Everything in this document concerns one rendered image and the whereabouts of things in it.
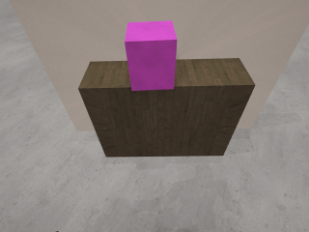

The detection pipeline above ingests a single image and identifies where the pedestal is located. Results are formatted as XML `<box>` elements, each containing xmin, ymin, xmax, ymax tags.
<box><xmin>78</xmin><ymin>58</ymin><xmax>256</xmax><ymax>158</ymax></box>

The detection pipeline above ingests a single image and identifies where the carton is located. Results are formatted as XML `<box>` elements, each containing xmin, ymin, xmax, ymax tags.
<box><xmin>125</xmin><ymin>20</ymin><xmax>178</xmax><ymax>91</ymax></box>

